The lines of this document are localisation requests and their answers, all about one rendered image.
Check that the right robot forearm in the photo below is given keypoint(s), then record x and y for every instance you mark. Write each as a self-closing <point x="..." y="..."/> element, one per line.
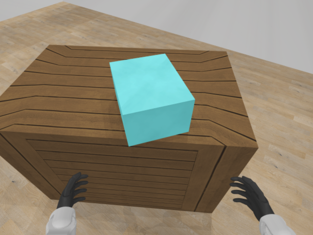
<point x="272" y="224"/>

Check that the robot right hand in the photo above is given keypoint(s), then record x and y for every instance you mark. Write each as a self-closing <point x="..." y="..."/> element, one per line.
<point x="255" y="198"/>

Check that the robot left hand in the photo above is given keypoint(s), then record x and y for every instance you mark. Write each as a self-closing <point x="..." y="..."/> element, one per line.
<point x="67" y="197"/>

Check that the left robot forearm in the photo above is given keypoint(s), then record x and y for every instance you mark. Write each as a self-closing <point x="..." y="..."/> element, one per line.
<point x="62" y="222"/>

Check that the pedestal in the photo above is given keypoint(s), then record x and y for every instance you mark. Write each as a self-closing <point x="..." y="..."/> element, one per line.
<point x="61" y="116"/>

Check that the carton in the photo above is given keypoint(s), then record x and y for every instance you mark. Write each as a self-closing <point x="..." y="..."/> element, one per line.
<point x="154" y="101"/>

